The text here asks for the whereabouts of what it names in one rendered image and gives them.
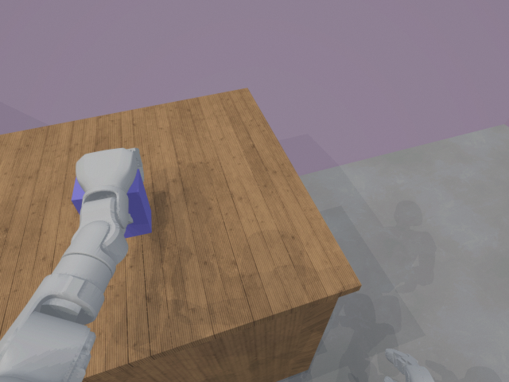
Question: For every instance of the robot right hand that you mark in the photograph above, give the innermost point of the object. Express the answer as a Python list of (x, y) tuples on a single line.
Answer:
[(408, 366)]

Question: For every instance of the sponge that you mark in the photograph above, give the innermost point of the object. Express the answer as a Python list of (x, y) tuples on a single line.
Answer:
[(139, 207)]

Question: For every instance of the robot left forearm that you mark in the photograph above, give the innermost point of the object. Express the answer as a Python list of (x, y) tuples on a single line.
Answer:
[(74, 290)]

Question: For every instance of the left robot upper arm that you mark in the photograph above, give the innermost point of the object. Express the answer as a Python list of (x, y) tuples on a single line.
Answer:
[(48, 349)]

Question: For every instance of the robot left hand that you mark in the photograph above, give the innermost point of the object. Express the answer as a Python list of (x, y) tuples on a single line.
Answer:
[(114, 167)]

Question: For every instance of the table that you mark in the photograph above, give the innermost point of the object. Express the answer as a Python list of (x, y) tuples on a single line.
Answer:
[(240, 275)]

